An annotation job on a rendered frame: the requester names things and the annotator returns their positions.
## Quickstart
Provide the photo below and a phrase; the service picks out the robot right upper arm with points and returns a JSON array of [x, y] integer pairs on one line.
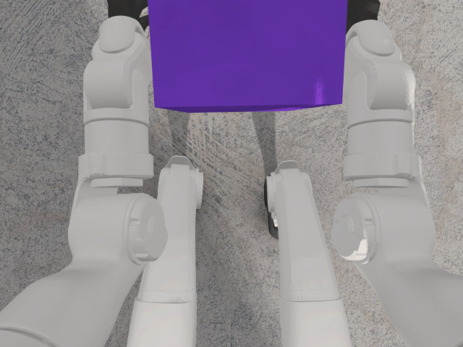
[[390, 239]]

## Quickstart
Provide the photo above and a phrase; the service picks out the right robot foot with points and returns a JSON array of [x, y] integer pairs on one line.
[[272, 229]]

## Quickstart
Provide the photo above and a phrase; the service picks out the robot left hand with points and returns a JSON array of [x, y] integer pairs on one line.
[[129, 8]]

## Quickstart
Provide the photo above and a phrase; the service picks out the carton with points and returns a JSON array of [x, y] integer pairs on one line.
[[247, 55]]

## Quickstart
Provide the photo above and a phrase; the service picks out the robot right hand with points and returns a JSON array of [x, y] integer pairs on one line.
[[360, 10]]

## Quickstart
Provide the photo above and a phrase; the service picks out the right robot shin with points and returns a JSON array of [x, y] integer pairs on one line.
[[284, 165]]

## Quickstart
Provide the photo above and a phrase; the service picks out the robot left forearm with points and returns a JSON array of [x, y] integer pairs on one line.
[[116, 111]]

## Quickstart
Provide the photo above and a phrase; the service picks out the robot left upper arm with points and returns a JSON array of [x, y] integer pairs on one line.
[[112, 238]]

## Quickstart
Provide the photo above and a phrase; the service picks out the robot right forearm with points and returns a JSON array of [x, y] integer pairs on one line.
[[380, 91]]

